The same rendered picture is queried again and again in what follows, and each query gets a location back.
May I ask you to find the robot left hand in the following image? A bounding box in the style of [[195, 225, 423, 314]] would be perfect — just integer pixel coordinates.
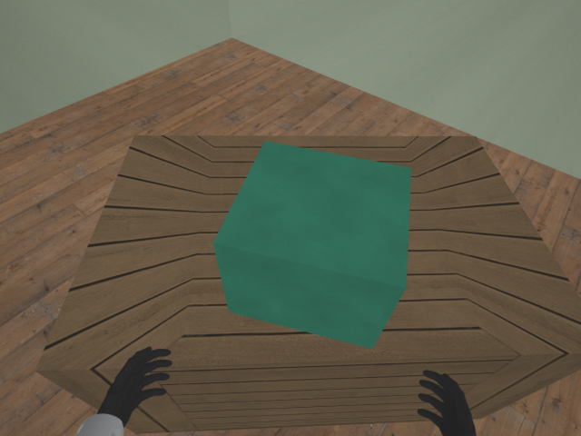
[[97, 347, 172, 426]]

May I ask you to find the pedestal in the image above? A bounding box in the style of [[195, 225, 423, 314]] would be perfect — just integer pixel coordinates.
[[35, 135, 581, 434]]

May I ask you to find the robot right hand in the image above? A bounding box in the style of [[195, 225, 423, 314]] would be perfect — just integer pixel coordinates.
[[418, 371, 477, 436]]

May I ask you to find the left robot forearm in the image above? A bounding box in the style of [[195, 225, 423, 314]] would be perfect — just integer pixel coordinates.
[[74, 413, 123, 436]]

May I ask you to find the carton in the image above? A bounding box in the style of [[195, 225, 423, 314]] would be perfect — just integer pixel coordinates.
[[213, 141, 411, 349]]

